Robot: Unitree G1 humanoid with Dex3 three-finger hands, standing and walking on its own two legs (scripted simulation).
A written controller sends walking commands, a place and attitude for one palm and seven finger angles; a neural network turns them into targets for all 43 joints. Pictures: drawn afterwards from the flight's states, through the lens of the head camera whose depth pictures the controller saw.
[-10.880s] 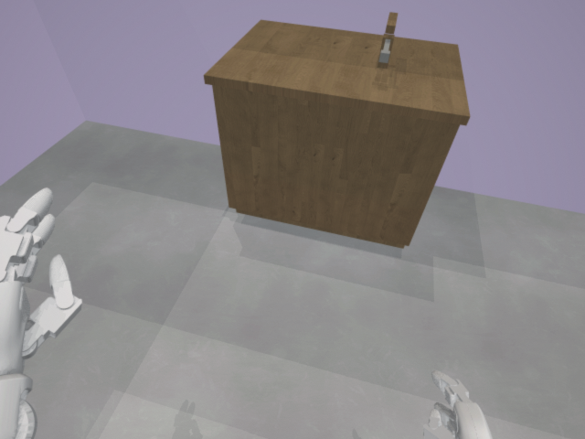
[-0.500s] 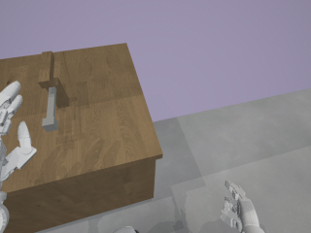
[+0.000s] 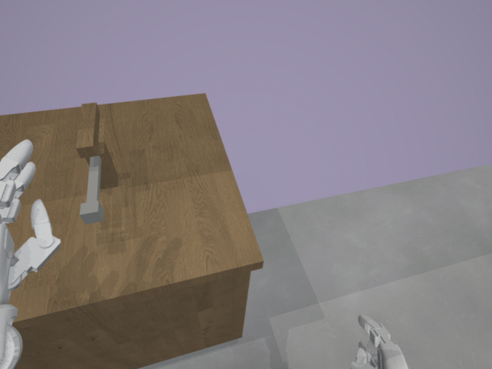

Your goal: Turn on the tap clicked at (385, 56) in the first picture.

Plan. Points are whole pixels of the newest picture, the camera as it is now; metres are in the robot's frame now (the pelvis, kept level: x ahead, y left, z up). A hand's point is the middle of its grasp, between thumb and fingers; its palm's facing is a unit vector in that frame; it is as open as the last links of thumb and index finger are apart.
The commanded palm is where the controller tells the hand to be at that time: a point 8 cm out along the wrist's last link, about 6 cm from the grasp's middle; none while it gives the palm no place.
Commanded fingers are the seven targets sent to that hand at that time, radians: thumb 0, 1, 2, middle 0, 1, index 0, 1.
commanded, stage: come to a stop and stand still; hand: left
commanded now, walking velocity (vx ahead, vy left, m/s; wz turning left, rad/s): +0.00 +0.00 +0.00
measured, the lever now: (92, 212) +0.34 +0.29 +0.05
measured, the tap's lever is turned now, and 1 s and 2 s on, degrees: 0 0 0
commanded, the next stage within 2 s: look again from close up in 0.52 s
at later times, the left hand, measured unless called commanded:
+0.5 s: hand (88, 214) +0.26 +0.22 +0.17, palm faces +0.35 -0.85 -0.39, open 7.4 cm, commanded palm +0.20 +0.26 +0.18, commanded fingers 0.00 0.90 0.90 -0.20 -0.30 -0.20 -0.30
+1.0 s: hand (93, 235) +0.26 +0.23 +0.13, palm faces +0.23 -0.85 -0.47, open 7.4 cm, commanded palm +0.20 +0.27 +0.18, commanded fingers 0.00 0.90 0.90 -0.20 -0.30 -0.20 -0.30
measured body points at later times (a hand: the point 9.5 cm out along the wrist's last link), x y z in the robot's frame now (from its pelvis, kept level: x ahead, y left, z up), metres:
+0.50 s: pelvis +0.04 -0.02 +0.00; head +0.06 -0.01 +0.45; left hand +0.24 +0.26 +0.19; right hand +0.23 -0.25 -0.07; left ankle +0.05 +0.10 -0.74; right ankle -0.01 -0.14 -0.74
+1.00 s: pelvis +0.03 -0.01 +0.00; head +0.08 +0.01 +0.45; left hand +0.24 +0.27 +0.15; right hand +0.19 -0.25 -0.08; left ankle +0.05 +0.10 -0.74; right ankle -0.01 -0.14 -0.74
